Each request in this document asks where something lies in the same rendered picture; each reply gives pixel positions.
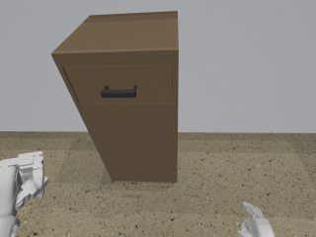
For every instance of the robot left forearm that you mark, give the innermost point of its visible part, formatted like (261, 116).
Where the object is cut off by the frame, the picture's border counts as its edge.
(9, 226)

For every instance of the drawer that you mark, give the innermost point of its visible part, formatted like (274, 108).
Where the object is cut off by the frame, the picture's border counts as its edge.
(154, 83)

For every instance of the robot right hand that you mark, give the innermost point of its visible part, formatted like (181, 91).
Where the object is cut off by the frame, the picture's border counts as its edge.
(261, 226)

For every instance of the cabinet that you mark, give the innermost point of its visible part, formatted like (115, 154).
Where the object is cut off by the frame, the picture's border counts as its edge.
(137, 142)

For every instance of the robot left hand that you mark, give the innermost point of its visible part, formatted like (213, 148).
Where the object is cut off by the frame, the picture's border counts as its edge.
(25, 172)

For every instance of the handle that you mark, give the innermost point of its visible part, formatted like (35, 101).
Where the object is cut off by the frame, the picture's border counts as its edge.
(118, 93)

